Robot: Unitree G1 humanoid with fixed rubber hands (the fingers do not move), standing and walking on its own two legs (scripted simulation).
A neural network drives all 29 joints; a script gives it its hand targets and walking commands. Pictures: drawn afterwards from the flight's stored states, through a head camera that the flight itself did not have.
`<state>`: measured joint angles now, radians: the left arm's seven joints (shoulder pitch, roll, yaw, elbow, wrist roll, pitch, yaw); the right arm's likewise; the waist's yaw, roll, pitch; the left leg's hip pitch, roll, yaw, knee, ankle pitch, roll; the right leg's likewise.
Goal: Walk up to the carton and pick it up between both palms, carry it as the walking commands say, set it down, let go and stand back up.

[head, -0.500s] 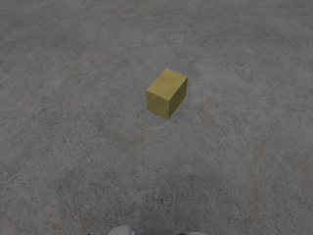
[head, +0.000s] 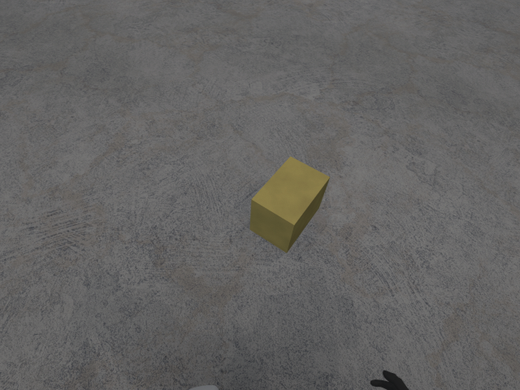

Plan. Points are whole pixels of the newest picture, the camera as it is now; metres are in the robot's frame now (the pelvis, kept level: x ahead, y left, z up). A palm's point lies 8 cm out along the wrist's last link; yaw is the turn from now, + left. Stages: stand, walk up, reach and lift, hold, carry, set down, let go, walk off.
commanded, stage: walk up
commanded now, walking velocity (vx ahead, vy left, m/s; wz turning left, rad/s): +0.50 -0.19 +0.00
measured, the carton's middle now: (288, 204) +0.88 -0.10 -0.66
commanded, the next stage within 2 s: none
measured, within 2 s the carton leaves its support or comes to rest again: neither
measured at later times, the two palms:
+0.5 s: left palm (208, 250) +0.38 +0.13 -0.14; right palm (438, 364) +0.19 -0.30 -0.15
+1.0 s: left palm (187, 253) +0.38 +0.18 -0.15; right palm (392, 217) +0.49 -0.28 -0.13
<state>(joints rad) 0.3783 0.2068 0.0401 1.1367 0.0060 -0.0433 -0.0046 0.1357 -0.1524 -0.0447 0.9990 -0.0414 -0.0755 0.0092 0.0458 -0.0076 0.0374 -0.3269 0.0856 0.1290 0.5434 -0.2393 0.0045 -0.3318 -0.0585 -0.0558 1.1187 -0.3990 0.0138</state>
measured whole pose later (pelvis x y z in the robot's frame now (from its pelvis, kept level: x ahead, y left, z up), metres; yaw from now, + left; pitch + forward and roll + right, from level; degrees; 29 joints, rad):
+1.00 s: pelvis +0.43 -0.05 +0.00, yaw +0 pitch +1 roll -1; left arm 0.36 0.18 0.04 1.12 0.01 -0.01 0.00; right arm 0.18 -0.15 -0.04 1.05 -0.03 -0.05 -0.01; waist 0.02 -0.03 0.03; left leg -0.27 0.09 0.17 0.53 -0.27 0.01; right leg -0.29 -0.05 -0.11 0.85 -0.46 0.02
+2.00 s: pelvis +0.43 -0.08 +0.00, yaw +0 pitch -2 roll +0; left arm 0.29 0.19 0.04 1.10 0.02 0.03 0.03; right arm 0.24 -0.17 -0.04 1.07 -0.03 0.04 -0.03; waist 0.01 0.02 0.06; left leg -0.30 0.03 0.04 0.61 -0.33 0.00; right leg -0.29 -0.03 -0.09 0.51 -0.19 -0.03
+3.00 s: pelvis +0.45 -0.07 +0.01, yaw +1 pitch -1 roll +0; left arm 0.27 0.12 0.02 1.16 0.01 -0.01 0.03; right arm 0.30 -0.12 0.00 1.15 -0.01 -0.01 -0.03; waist 0.00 0.00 0.03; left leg -0.12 0.01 0.02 0.37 -0.24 0.00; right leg -0.19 -0.02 -0.07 0.36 -0.15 0.00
